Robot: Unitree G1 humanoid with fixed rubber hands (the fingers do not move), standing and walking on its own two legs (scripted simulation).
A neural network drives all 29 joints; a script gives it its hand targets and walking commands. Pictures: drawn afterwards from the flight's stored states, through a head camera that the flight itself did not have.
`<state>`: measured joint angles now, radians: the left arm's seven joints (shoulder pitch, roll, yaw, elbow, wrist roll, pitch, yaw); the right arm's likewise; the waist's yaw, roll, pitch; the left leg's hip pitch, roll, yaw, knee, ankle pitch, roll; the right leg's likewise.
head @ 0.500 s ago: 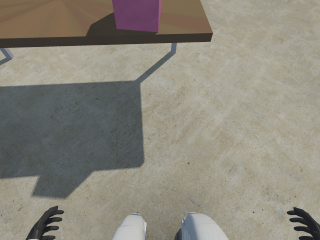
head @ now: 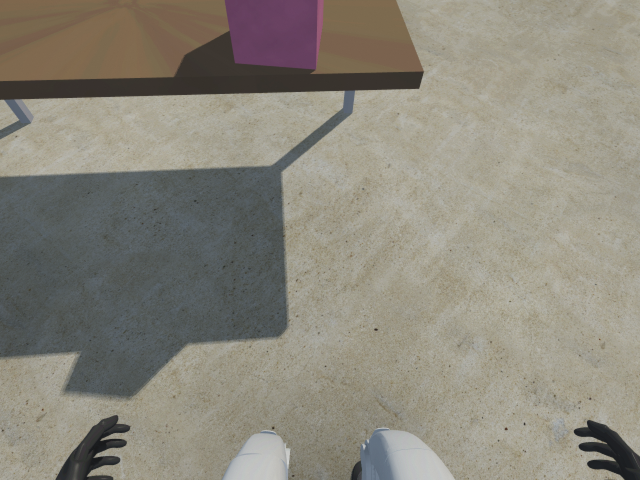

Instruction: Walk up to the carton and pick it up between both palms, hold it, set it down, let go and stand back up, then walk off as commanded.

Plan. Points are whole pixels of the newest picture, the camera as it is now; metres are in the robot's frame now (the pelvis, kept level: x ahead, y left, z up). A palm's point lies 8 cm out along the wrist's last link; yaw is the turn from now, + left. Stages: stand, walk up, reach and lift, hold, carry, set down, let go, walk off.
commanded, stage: walk off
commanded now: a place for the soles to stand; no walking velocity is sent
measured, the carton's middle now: out of the picture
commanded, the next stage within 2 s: stand in 0.44 s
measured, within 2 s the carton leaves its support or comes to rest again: neither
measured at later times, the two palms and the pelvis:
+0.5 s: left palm out of the picture +0.13 +0.33 -0.10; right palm out of the picture +0.10 -0.33 -0.05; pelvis +0.01 +0.01 +0.00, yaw +1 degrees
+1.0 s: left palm out of the picture +0.09 +0.32 -0.11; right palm out of the picture +0.10 -0.30 -0.06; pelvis +0.00 +0.01 +0.00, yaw +1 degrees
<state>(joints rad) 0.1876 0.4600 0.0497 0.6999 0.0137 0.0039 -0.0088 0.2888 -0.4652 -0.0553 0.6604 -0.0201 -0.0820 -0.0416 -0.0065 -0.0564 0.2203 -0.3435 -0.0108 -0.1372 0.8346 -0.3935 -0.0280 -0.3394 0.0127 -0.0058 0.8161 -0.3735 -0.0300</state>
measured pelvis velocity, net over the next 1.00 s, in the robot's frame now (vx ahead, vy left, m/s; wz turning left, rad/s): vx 0.00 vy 0.01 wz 0.01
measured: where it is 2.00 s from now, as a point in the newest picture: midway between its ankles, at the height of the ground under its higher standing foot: outside the picture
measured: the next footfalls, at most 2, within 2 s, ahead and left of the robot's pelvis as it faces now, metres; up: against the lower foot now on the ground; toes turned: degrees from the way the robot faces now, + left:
none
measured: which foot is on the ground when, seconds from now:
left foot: down 0.00-1.00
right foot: down 0.00-1.00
